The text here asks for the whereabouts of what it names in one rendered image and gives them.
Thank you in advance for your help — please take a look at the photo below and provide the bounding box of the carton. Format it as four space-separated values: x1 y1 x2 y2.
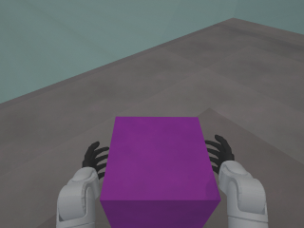
100 116 221 228

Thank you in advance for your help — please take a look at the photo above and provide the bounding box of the right robot forearm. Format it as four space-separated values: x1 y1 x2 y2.
218 161 269 228

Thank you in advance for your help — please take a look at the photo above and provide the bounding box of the robot right hand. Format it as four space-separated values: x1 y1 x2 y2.
205 134 235 174

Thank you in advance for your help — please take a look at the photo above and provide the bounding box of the robot left hand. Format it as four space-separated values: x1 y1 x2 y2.
82 142 109 179

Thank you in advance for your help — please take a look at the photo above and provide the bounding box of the left robot forearm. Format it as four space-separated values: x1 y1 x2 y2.
56 166 101 228

